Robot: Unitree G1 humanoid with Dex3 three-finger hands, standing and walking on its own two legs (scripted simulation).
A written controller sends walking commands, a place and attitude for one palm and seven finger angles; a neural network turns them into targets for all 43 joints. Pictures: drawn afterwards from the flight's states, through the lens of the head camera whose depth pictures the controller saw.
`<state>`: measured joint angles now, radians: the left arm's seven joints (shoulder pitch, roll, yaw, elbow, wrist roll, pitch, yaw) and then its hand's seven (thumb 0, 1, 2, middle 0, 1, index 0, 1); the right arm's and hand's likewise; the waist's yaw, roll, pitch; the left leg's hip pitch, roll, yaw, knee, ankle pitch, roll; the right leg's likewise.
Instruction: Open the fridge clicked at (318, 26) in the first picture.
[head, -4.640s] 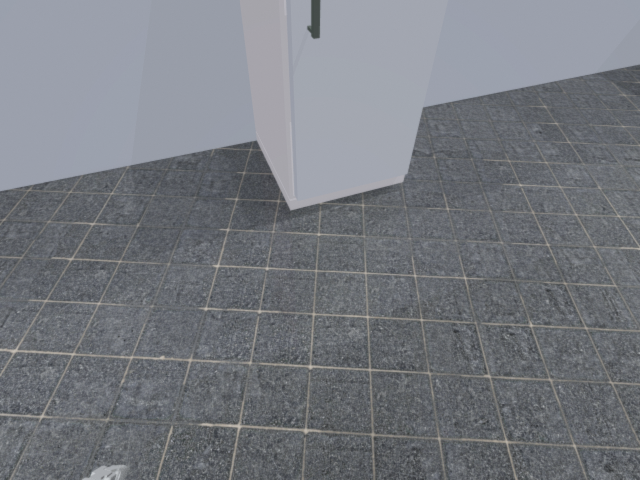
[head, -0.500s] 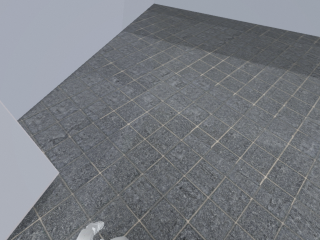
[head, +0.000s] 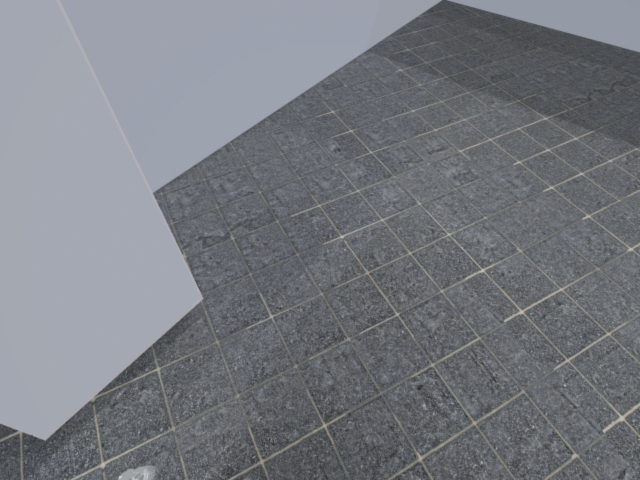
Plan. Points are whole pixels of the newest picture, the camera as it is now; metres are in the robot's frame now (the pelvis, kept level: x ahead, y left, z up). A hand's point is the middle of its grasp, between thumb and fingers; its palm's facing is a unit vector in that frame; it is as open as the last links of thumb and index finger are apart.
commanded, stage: turn to face it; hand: left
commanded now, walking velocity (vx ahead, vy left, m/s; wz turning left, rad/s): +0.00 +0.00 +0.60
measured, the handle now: out of the picture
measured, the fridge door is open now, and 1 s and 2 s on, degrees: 0 0 0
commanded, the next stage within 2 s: take the last steps up to it in 1.38 s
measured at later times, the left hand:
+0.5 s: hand out of the picture -0.08 +0.21 -0.18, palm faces +0.37 -0.90 -0.24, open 7.4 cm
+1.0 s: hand out of the picture -0.05 +0.21 -0.13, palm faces +0.57 -0.77 -0.29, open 7.4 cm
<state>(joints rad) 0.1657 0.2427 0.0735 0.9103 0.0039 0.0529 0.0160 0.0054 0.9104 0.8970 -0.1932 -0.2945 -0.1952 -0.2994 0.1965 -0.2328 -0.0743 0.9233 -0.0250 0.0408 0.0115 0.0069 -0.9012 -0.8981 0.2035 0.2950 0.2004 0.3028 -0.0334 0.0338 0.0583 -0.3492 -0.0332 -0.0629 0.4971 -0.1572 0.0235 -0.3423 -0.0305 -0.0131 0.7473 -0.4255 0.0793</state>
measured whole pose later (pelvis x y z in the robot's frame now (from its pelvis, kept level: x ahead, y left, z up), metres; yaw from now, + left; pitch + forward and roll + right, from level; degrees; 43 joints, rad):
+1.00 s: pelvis -0.04 -0.03 +0.00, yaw +37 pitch -1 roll +1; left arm 0.14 0.19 0.03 0.83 0.02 0.02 0.02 0.00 0.91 0.90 -0.20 -0.30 -0.20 -0.30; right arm 0.21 -0.26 -0.09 0.93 -0.02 0.07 0.02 0.01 -0.90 -0.90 0.20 0.29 0.20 0.30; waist -0.04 0.06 0.08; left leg -0.44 -0.07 -0.08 0.95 -0.46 -0.02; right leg -0.26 -0.05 -0.08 0.57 -0.29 -0.01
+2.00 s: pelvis -0.02 +0.01 +0.01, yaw +53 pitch -1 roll +1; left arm 0.42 0.11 0.02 1.11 0.02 -0.05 0.01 0.00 0.92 0.90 -0.20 -0.30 -0.20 -0.30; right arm 0.31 -0.20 -0.08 1.09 -0.03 0.02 0.02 0.01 -0.91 -0.90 0.20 0.29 0.20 0.30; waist -0.01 0.04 0.01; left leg -0.53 0.09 0.03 1.01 -0.21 -0.02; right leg -0.04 -0.01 -0.13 0.32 -0.26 -0.04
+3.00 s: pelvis +0.15 +0.25 +0.00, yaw +51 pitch -1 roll -1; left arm 0.23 0.15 0.04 1.07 0.02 0.01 0.03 0.00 0.93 0.90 -0.20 -0.30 -0.20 -0.30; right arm 0.20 -0.18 -0.04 1.06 -0.01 0.01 -0.02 0.01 -0.92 -0.90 0.20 0.29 0.20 0.30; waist 0.01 0.03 0.08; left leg -0.30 0.06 0.08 0.55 -0.20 -0.02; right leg -0.24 -0.02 -0.15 0.53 -0.26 -0.02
